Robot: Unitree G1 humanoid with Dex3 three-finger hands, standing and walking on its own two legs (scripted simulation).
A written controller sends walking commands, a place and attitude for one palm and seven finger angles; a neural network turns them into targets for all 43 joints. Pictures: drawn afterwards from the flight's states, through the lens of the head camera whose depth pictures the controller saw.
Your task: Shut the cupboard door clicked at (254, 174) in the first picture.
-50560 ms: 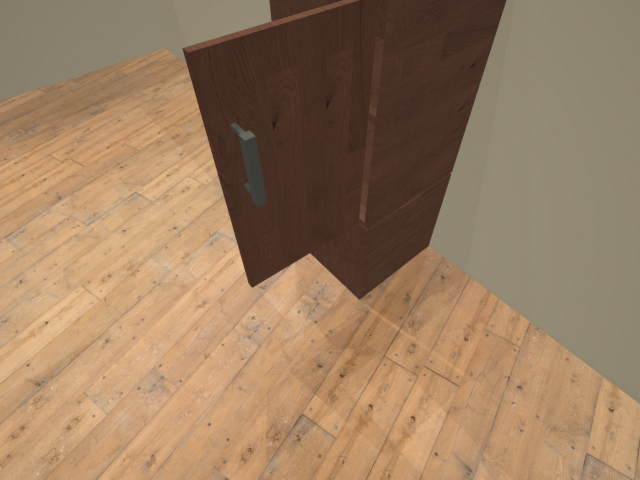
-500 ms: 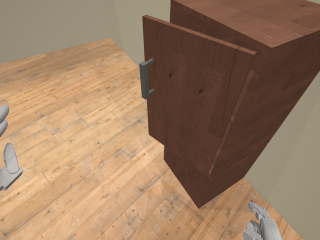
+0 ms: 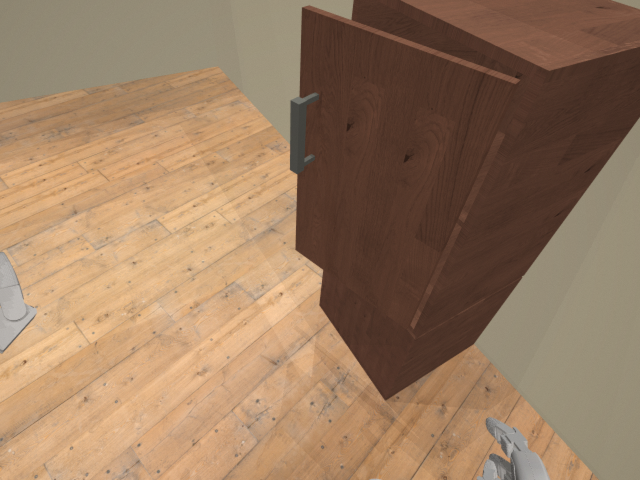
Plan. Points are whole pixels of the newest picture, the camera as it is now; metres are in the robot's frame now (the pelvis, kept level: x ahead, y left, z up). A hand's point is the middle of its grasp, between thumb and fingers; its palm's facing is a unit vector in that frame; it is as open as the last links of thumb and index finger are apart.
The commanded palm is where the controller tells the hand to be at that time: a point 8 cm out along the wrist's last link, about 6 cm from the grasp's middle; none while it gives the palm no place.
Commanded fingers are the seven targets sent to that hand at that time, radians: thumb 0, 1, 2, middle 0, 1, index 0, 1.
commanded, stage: step back with the hand held close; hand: left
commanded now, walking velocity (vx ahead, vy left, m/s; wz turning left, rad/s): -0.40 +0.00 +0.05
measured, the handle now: (304, 133) +0.69 +0.08 +0.07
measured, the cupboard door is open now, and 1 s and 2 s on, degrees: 18 18 18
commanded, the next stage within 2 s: stop stepping back and stand still in 0.96 s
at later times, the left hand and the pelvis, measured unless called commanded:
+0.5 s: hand (32, 340) +0.18 +0.25 +0.19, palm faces +0.45 -0.77 -0.44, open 7.4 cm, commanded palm +0.11 +0.29 +0.21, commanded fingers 0.00 0.90 0.90 -0.20 -0.30 -0.20 -0.30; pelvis -0.02 -0.02 +0.00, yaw +1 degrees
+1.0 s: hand out of the picture +0.10 +0.27 +0.20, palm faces +0.51 -0.78 -0.36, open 7.4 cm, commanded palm +0.04 +0.29 +0.21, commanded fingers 0.00 0.90 0.90 -0.20 -0.30 -0.20 -0.30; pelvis -0.09 -0.01 +0.03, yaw +1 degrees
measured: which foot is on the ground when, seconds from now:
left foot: down 0.00-1.00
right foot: down 0.00-0.74, up 0.76-1.00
